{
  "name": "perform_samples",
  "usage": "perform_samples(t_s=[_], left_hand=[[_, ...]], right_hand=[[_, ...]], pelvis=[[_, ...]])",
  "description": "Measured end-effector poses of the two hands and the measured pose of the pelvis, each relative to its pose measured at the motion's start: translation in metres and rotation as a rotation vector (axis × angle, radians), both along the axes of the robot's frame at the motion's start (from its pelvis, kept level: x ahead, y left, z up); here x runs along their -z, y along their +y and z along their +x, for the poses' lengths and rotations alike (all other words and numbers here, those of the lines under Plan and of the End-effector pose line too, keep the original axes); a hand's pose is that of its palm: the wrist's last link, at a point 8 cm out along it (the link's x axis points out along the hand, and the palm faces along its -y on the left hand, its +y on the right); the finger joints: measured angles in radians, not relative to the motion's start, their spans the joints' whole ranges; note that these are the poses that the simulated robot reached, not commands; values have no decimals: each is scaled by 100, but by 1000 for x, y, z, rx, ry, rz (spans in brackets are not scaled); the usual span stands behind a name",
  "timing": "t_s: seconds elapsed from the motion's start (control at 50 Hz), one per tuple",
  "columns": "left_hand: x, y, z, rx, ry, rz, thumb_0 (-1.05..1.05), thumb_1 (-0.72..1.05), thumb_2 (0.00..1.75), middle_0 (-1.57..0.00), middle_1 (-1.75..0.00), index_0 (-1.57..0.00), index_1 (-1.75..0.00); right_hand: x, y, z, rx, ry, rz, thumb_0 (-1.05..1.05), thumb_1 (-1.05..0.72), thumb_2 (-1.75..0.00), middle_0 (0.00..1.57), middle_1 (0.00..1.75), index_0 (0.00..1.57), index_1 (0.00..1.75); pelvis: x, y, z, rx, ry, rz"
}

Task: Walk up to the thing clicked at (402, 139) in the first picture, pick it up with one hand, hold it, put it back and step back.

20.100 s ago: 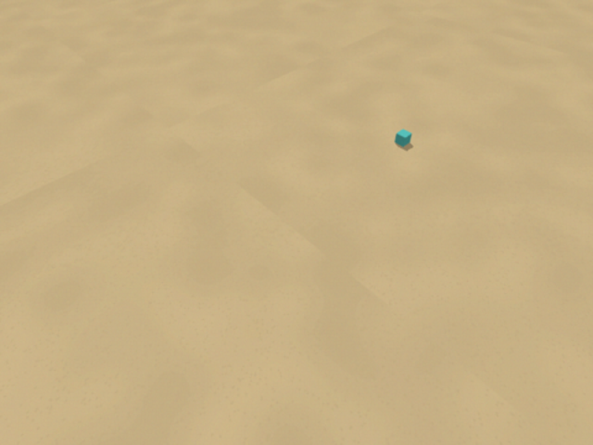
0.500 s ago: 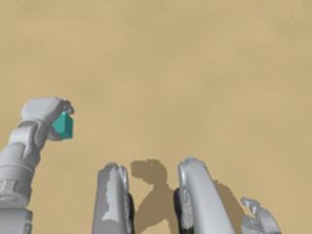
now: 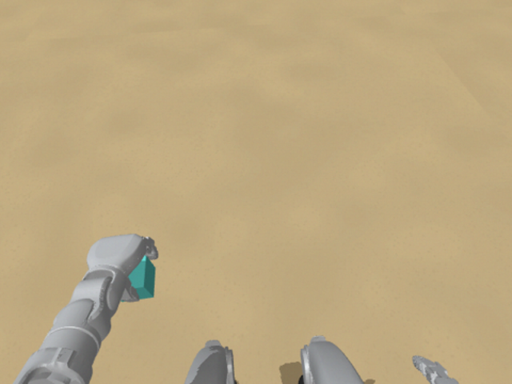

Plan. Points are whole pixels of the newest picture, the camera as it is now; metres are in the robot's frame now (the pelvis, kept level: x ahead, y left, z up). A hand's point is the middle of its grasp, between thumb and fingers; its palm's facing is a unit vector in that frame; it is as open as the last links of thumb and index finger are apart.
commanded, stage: lift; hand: left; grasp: from above
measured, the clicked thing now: (133, 278) +0.34 +0.25 -0.12
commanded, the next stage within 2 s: hold in 0.36 s
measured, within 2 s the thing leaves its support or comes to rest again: neither
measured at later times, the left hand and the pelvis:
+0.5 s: hand (124, 247) +0.35 +0.22 +0.00, palm faces -0.45 -0.06 -0.89, open 8.8 cm; pelvis +0.04 +0.00 +0.07, yaw +0 degrees
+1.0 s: hand (120, 228) +0.36 +0.22 +0.04, palm faces -0.46 -0.04 -0.89, open 8.8 cm; pelvis +0.06 +0.00 +0.09, yaw -1 degrees
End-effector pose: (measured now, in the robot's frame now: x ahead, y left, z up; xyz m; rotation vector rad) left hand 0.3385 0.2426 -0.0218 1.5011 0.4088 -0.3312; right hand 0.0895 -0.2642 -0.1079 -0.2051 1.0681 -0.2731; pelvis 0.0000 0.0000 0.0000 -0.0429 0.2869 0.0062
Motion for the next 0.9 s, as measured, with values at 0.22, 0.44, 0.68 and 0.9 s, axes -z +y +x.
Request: perform_samples(t_s=[0.22, 0.44, 0.68, 0.9], left_hand=[[-42, -14, 11, -24, -19, 2, -1, 17, 32, -86, -29, -87, -29], [-71, -18, 19, -30, -2, -3, -1, 17, 30, -88, -27, -88, -28], [-95, -20, 28, -3, 5, 6, -1, 18, 30, -87, -28, -87, -28], [-113, -23, 34, 2, 0, 3, -1, 18, 30, -87, -27, -87, -27]], right_hand=[[-36, -5, 5, 27, 16, 12, 1, -90, -90, 20, 30, 20, 30], [-59, -2, 22, 37, 11, 33, 1, -90, -90, 20, 30, 20, 30], [-76, -2, 54, 33, -29, 42, 1, -90, -89, 20, 30, 20, 30], [-85, 0, 76, 21, -58, 60, 1, -90, -89, 20, 30, 20, 30]], pelvis=[[-40, -3, 18, 7, -66, 17], [-66, -3, 36, 11, -114, 28], [-82, -2, 53, 19, -151, 35], [-90, -3, 63, 23, -179, 40]])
